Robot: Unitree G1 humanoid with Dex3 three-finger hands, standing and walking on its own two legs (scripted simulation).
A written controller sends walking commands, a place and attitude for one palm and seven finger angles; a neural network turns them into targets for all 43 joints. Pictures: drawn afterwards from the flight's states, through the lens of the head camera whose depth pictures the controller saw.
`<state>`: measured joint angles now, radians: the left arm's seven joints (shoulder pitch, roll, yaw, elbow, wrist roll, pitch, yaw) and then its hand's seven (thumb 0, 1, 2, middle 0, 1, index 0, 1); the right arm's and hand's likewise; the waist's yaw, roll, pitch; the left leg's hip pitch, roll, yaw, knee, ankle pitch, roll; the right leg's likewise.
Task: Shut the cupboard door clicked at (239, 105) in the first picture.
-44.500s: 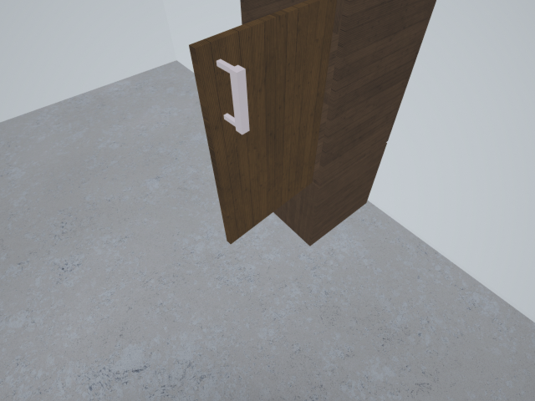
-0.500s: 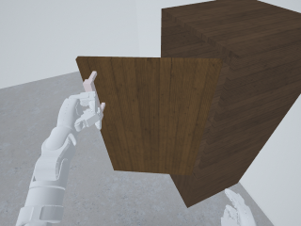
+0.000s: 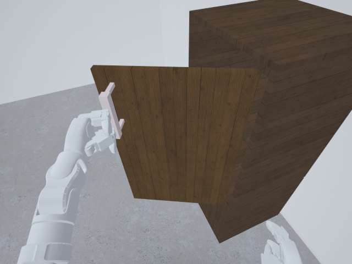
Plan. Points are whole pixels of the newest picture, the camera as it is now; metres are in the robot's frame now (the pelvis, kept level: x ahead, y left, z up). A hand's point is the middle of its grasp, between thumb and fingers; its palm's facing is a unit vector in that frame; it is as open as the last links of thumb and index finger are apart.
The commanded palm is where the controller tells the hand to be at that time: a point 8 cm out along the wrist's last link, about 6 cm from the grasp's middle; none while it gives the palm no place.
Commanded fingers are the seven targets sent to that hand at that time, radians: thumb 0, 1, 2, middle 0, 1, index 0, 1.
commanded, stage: push the door shut along its arc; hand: left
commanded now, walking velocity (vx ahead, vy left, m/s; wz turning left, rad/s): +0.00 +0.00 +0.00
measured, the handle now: (114, 111) +0.42 +0.19 +0.15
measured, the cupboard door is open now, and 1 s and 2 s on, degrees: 62 44 27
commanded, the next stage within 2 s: pull the fist back off the door in 1.84 s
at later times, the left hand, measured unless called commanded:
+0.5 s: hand (126, 118) +0.39 +0.15 +0.16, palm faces -0.12 -0.99 -0.04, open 3.1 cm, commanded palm +0.38 +0.19 +0.16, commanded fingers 0.00 0.90 0.90 -1.30 -1.50 -1.30 -1.50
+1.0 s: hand (144, 103) +0.45 +0.12 +0.16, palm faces -0.26 -0.96 -0.03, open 3.1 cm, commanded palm +0.45 +0.17 +0.16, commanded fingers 0.00 0.90 0.90 -1.30 -1.50 -1.30 -1.50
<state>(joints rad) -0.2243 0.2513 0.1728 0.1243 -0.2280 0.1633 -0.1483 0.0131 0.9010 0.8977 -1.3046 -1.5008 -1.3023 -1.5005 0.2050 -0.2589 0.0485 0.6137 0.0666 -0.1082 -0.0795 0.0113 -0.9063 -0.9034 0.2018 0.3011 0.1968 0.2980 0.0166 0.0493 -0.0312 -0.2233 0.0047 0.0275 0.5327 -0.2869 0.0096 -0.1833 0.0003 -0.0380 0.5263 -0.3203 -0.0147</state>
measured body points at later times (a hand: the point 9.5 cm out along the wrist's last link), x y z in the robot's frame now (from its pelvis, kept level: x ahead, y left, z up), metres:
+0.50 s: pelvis -0.01 +0.00 +0.00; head -0.01 -0.02 +0.45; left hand +0.39 +0.20 +0.16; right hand +0.13 -0.25 -0.10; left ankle +0.00 +0.11 -0.73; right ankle -0.02 -0.11 -0.73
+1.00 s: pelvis +0.00 +0.00 -0.01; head +0.03 -0.01 +0.44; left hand +0.46 +0.17 +0.16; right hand +0.07 -0.27 -0.12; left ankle +0.00 +0.11 -0.73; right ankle -0.02 -0.11 -0.73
